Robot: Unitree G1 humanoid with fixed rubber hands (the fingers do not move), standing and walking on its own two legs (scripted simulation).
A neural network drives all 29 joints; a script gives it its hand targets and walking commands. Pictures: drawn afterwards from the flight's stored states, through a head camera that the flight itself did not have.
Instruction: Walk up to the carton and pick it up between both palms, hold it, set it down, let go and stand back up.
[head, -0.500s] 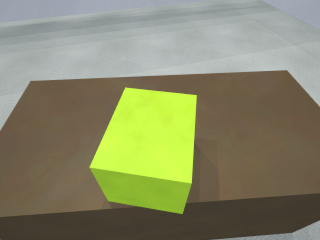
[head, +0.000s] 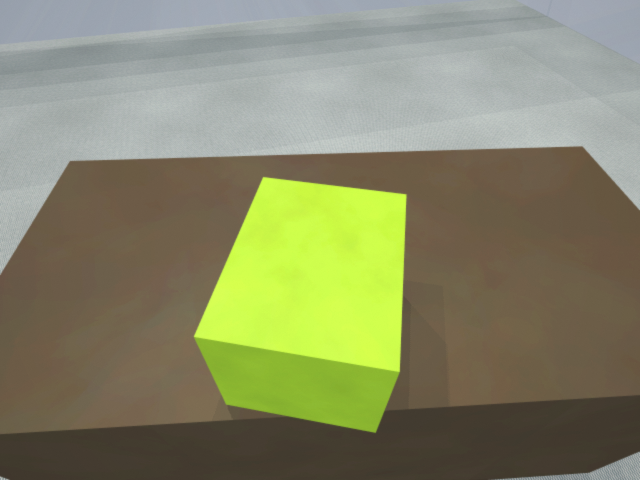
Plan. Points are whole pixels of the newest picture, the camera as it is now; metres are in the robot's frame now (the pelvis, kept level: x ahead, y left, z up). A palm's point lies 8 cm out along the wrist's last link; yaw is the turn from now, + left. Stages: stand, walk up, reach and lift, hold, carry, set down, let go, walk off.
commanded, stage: stand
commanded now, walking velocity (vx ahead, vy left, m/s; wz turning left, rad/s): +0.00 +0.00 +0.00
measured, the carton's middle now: (316, 298) +0.39 +0.01 -0.03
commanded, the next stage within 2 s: none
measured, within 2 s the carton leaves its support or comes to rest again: neither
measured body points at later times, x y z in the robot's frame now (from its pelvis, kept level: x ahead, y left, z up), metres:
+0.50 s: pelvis +0.01 +0.02 +0.00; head +0.01 +0.02 +0.45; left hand -0.01 +0.24 -0.16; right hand -0.02 -0.20 -0.16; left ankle +0.00 +0.10 -0.75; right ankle -0.03 -0.09 -0.75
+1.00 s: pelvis +0.00 +0.03 +0.00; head +0.00 +0.04 +0.45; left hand -0.01 +0.25 -0.16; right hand -0.02 -0.18 -0.16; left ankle +0.00 +0.10 -0.75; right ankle -0.03 -0.09 -0.75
